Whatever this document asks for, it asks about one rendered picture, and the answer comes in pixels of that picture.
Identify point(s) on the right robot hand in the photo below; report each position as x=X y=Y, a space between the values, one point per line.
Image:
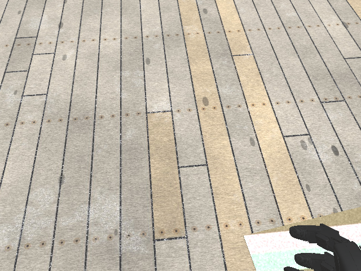
x=347 y=254

